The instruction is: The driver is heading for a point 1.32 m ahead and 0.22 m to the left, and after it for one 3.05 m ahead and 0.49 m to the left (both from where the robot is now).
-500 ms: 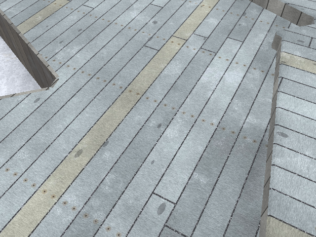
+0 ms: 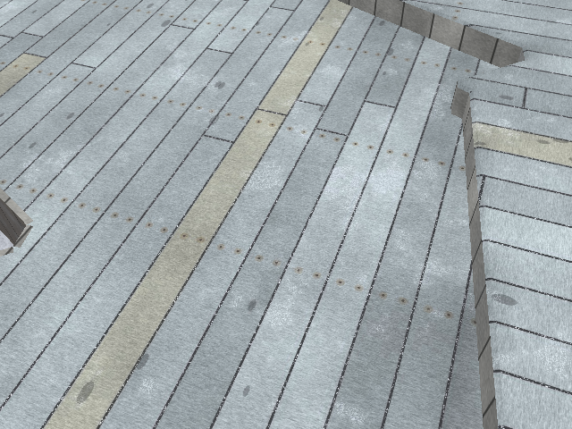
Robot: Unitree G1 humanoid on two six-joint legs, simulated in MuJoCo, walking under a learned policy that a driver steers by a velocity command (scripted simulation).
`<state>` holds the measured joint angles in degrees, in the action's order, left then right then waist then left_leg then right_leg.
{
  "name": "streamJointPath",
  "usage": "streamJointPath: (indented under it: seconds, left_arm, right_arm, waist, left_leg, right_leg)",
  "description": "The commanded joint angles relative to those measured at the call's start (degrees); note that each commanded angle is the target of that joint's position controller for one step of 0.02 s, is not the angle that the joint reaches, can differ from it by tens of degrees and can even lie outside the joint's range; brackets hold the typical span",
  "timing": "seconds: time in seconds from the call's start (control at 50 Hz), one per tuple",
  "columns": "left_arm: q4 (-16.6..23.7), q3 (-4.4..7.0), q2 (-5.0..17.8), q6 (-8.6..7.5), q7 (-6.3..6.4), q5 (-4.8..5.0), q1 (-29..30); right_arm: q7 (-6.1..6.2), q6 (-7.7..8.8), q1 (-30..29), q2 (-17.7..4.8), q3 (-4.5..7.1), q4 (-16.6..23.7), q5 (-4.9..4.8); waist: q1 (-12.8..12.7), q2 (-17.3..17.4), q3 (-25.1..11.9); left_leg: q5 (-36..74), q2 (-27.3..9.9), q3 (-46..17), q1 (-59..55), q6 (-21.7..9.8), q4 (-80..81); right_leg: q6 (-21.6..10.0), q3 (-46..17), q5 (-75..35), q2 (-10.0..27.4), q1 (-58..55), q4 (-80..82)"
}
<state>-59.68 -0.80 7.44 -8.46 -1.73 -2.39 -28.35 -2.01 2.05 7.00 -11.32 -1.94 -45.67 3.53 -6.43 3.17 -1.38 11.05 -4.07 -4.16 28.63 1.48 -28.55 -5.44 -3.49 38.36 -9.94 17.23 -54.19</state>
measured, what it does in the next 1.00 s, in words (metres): goes down: left foot 0.13 m lower, then right foot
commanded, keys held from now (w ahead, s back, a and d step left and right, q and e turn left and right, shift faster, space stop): w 0.54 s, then w+q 0.46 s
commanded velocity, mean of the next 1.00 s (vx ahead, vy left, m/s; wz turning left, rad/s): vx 0.50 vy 0.00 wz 0.10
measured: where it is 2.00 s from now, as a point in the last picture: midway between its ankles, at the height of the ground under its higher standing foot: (273, 216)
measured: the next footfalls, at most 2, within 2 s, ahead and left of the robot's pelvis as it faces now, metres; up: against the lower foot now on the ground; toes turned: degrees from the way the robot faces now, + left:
left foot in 0.08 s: +0.21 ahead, +0.14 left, -0.13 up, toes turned +2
right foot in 0.54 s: +0.51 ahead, -0.08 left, -0.13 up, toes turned +0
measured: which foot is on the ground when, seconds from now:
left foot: up 0.00-0.06, down 0.08-0.56, up 0.58-1.00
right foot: down 0.00-0.10, up 0.12-0.52, down 0.54-1.00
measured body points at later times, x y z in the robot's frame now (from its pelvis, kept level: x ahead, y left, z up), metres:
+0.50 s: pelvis +0.31 +0.03 -0.07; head +0.33 +0.02 +0.38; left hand +0.54 +0.25 -0.15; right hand +0.25 -0.23 -0.21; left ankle +0.17 +0.14 -0.80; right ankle +0.48 -0.08 -0.78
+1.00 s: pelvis +0.58 +0.04 -0.07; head +0.60 +0.04 +0.38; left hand +0.53 +0.31 -0.21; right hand +0.80 -0.17 -0.18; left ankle +0.73 +0.21 -0.76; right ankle +0.47 -0.08 -0.80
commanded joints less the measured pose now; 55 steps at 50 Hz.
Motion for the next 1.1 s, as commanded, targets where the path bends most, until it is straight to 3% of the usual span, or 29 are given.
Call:
streamJointPath:
  seconds: [0.02, 0.06, 0.08, 0.1, 0.12, 0.14, 0.16, 0.18, 0.2, 0.22, 0.26, 0.3, 0.34, 0.4, 0.48, 0.52, 0.54, 0.56, 0.58, 0.6, 0.62, 0.64, 0.66, 0.74, 0.88, 0.98, 1.04, 1.08, 1.1]
  left_arm:
    - [1.33, 3.71, 11.66, 3.23, 4.54, 4.94, -1.93]
    - [0.41, 3.45, 8.93, 5.05, 5.17, 3.56, -3.57]
    - [0.23, 3.2, 7.2, 5.2, 4.45, 3.18, -3.45]
    - [0.31, 2.49, 4.22, 4.58, 3.01, 2.9, -3.46]
    - [-0.05, 1.13, 1.41, 3.31, 2.15, 4.02, -6.65]
    - [3.07, 1.48, 6.86, 2.06, 2.16, 6.2, -7.55]
    - [6.61, 1.89, 9.26, 1.1, 2.51, 7.82, 0.75]
    - [8.77, 2.68, 10.98, 1.29, 3.41, 7.79, 10.75]
    - [9.78, 2.96, 10.56, 1.82, 3.93, 6.42, 13.36]
    - [10.04, 2.59, 8.03, 2.44, 3.97, 4.84, 13.93]
    - [12.18, 2.47, 6.28, 3.39, 3.75, 3.83, 13.94]
    - [12.06, 2.9, 6.61, 2.77, 3.69, 1.48, 13.95]
    - [13.33, 2.3, 5.05, 2.17, 2.67, 2.13, 18.69]
    - [15.99, 2.11, 6.36, 2.52, 1.44, 3.21, 27.42]
    - [17.89, 2.68, 8.26, 2.39, 0.33, 3.1, 32.76]
    - [16.37, 4.06, 11.03, 2.16, 0.3, 3.2, 27.03]
    - [13.36, 5.72, 14.85, 1.99, 0.52, 2.81, 16.38]
    - [11.59, 7.19, 19.69, 2.18, 0.89, 1.97, 6.51]
    - [9.9, 7.23, 19.42, 3.12, 1.25, 3.14, 1.07]
    - [10.36, 6.11, 16.05, 3.44, 1.52, 3.03, 3.51]
    - [11.57, 5.72, 15.01, 3.41, 1.83, 3.03, 9.8]
    - [12.03, 5.22, 13.24, 2.97, 1.59, 2.78, 14.95]
    - [11.99, 4.88, 11.67, 2.32, 1.38, 2.26, 17.71]
    - [9.69, 5.25, 11.54, 1.39, 1.29, 1.84, 18.85]
    - [6.89, 5.76, 13.49, 1.85, 3.23, 2.05, 15.64]
    - [4.53, 6.67, 15.87, 3.37, 3.54, 3.16, 10.33]
    - [5.24, 7.41, 18.11, 4.43, 3.76, 3.61, 12.2]
    - [5.81, 7.39, 18.66, 5.03, 4.04, 3.62, 13.48]
    - [7.19, 6.57, 16.71, 4.5, 3.88, 2.18, 12.42]
  right_arm:
    - [-0.33, 4.81, -13.85, -6.55, 2.71, 6.9, -8.92]
    - [-1.39, 6.26, -8.4, -4.25, 3.19, 4.62, -6.38]
    - [-1.27, 6.45, -0.11, -4.03, 3.84, 1.02, -5.2]
    - [-0.88, 5.65, 13.7, -5.21, 4.93, -4.12, -4.11]
    - [-0.56, 5.19, 28.21, -8.16, 5.86, -7.54, -4.92]
    - [-0.3, 4.21, 29.47, -12.55, 6.82, -8.75, -6.57]
    - [0.69, 3.37, 27.99, -12.41, 7.39, -8.93, -7.14]
    - [1.87, 2.74, 22.01, -7.63, 5.9, -7.44, -5.24]
    - [2.08, 3.04, 16.09, -5.95, 4.6, -6.26, -3.54]
    - [1.97, 3.78, 13.94, -4.1, 3.66, -6.96, -2.53]
    - [1.01, 4.28, 6.86, -3.5, 2.79, -6.83, -2.92]
    - [1.87, 4.49, 8.19, -7.19, 3.91, -6.28, -2.27]
    - [2.61, 4.61, 11.56, -9.56, 4.85, -7.04, -3.93]
    - [3.25, 3.82, 15.22, -10.36, 5.91, -8.32, -5.78]
    - [2.94, 1.65, 20.89, -9.42, 6.57, -10.57, -5.17]
    - [2.66, 0.99, 19.98, -10.27, 6.77, -9.97, -4.56]
    - [2.49, 1.18, 17.49, -9.66, 6.39, -8.48, -4.04]
    - [1.86, 2.34, 20.84, -4.88, 4.78, -7.14, -3.99]
    - [1.51, 3.65, 22.38, -3.65, 3.92, -7.72, -3.94]
    - [1.39, 4.44, 18.85, -9.39, 5.88, -7.09, -5.73]
    - [1.84, 4.5, 13.81, -10.97, 6.44, -5.17, -6.51]
    - [2.47, 4.05, 11.19, -10.3, 6.66, -4.66, -5.84]
    - [3.11, 3.14, 11.33, -9.34, 6.97, -4.59, -5.14]
    - [3.45, 0.75, 13.66, -5.57, 7.02, -4.46, -5.05]
    - [1.69, 1.23, 1.32, -4.29, 6.68, 0.3, -4.42]
    - [-0.12, 0.81, -6.76, -4.18, 6.13, 5.2, -4.47]
    - [-1.01, 0.53, -4.48, -6.38, 7.11, 6.8, -4.61]
    - [-0.65, 0.35, 9.47, -11.34, 9.91, 3.68, -5.04]
    - [0.69, -0.14, 17.94, -17.15, 11.82, 1.96, -4.99]
  waist:
    - [-3.24, -6.17, 6.2]
    - [-1.31, -5.85, 3.89]
    - [1.67, -3.53, 0.46]
    - [6.7, 0.1, -3.25]
    - [12.27, 8.32, -14.27]
    - [11.41, 9.51, -18.35]
    - [13.49, 8.3, -15.04]
    - [13.3, -0.78, -6.74]
    - [10.18, -5.1, -1.71]
    - [7.68, -5.08, 0.69]
    - [1.83, -0.57, 9.26]
    - [2.93, 0.99, 5.36]
    - [4.98, 1.18, 1.84]
    - [7.77, -0.26, 3.77]
    - [9.37, -0.89, 3.99]
    - [5.66, 0.59, -0.93]
    - [0.64, 0.66, -7.88]
    - [-0.93, -6.91, -17.56]
    - [-2.09, -16.55, -25.73]
    - [-2.41, -12.7, -19.91]
    - [-0.5, -9.67, -11.36]
    - [1.8, -6.01, -5.4]
    - [4.14, -6.75, -2.99]
    - [7.89, -6.98, 0.69]
    - [5.24, -6.12, 3.4]
    - [2.75, -5.21, 6.18]
    - [5.96, -8.06, 2.92]
    - [13.87, -7.31, -4.61]
    - [16.24, 0.84, -10.66]
  left_leg:
    - [-1.89, 0.49, -2.9, 11.23, -1.73, 8.61]
    - [2.85, 0.76, -0.17, 0.76, -3.79, 11.56]
    - [7.63, 2.08, 2.73, -12.01, -5.03, 9.09]
    - [12.3, -0.79, 0.49, -36.76, -8.1, 0.87]
    - [15.11, -13.39, -11.03, -59.04, -14.78, -9.51]
    - [-4.75, -21.78, -25.02, -63.53, -20.81, -5.85]
    - [-35.47, -22.62, -31.56, -60.95, -22.97, 5.23]
    - [-40.4, -20.38, -30.63, -49.64, -20.44, 11.99]
    - [-34.49, -19.54, -29.35, -37.15, -19.82, 14.14]
    - [-28.75, -18.88, -27.61, -27.63, -19.31, 14.16]
    - [-21.68, -8.4, -9.33, -6.23, -13.96, 17.98]
    - [-7.74, -2.61, -0.52, 0.5, -13.14, 18.72]
    - [-3.09, -3.24, 0.55, -3.18, -12.93, 19.51]
    - [-6.27, -6.97, -2.36, -16.89, -12.77, 19.87]
    - [-1.97, -9.85, -3.57, -30.16, -11.51, 14.59]
    - [11.61, -7.88, -1.63, -30.78, -10.09, 6.08]
    - [13.43, -5.04, 0.73, -23.7, -8.5, -5.43]
    - [-2.32, 1.73, 4.83, 1.1, -4.2, -26.55]
    - [-41.89, 6.98, 1.18, 11.06, -2.76, -42.52]
    - [-41.78, 4.59, -4.38, 17.47, -3.54, -48.53]
    - [-36.45, 1.56, -2.33, 19.19, -3.79, -47.39]
    - [-32.25, -0.34, -1.12, 17.4, -3.7, -43.1]
    - [-29.38, -2.2, -1.59, 13.78, -3.65, -40.15]
    - [-22.66, -3.26, -2.72, 10.42, -3.32, -36.16]
    - [-2.98, -1.55, 1.69, 10.02, -3.44, -15.0]
    - [-10.74, -0.59, 4.91, 14.02, -5.51, -8.38]
    - [-20.8, 3.6, 9.93, 5.49, -8.56, -7.44]
    - [-18.96, 8.17, 10.98, -15.43, -12.06, -2.32]
    - [-17.36, -1.32, -4.4, -33.84, -15.99, -1.93]
  right_leg:
    - [-9.88, -23.76, -25.38, 15.83, -9.0, 7.39]
    - [-8.48, -21.31, -30.07, 14.01, -5.84, 2.02]
    - [-7.2, -17.07, -31.05, 11.2, 0.53, -4.63]
    - [-4.82, -13.87, -20.96, 6.22, 20.66, -21.71]
    - [-1.04, -8.12, 8.26, 0.87, 36.38, -48.42]
    - [0.66, -7.52, 7.33, 4.22, 47.62, -63.02]
    - [1.21, -4.68, -2.86, 8.06, 56.3, -57.34]
    - [2.15, -0.99, -10.72, 9.52, 56.25, -55.22]
    - [2.96, -1.66, -16.24, 11.16, 51.41, -51.25]
    - [2.99, -3.87, -18.95, 13.03, 48.25, -49.75]
    - [3.35, -1.6, -23.8, 16.05, 37.51, -25.58]
    - [5.06, 2.27, -37.64, 15.07, 21.03, -4.88]
    - [5.35, 2.95, -45.51, 13.58, 13.57, 8.95]
    - [4.62, 1.9, -46.6, 13.09, 17.69, 21.79]
    - [1.75, 2.81, -38.65, 12.16, 19.23, 26.89]
    - [-0.63, 4.96, -34.44, 9.79, 7.07, 28.6]
    - [-3.3, 2.35, -39.23, 11.99, -9.65, 24.79]
    - [-10.83, -15.29, -39.54, 25.12, -37.42, 22.32]
    - [-15.0, -33.47, -33.28, 33.64, -45.24, 29.5]
    - [-12.48, -30.81, -26.93, 32.24, -41.02, 32.26]
    - [-10.03, -22.41, -27.87, 30.53, -31.26, 34.62]
    - [-8.59, -16.89, -30.54, 28.02, -21.47, 37.87]
    - [-7.51, -13.61, -32.16, 26.78, -15.07, 40.41]
    - [-6.65, -3.56, -37.89, 24.8, -6.26, 46.24]
    - [-3.33, 9.81, -43.59, 22.05, -7.99, 46.75]
    - [-2.8, 11.32, -48.4, 26.53, -20.25, 42.44]
    - [-0.98, 13.97, -72.51, 27.14, -23.16, 32.93]
    - [1.6, 16.39, -78.14, 24.03, -17.63, 13.06]
    - [4.11, 16.9, -56.78, 21.04, -1.93, -5.93]
Keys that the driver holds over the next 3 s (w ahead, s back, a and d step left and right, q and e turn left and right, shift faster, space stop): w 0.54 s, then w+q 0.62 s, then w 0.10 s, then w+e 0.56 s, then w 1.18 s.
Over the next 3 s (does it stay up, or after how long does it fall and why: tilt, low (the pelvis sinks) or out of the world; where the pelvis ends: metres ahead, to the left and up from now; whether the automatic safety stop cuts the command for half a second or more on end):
stays up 1.68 0.20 -0.05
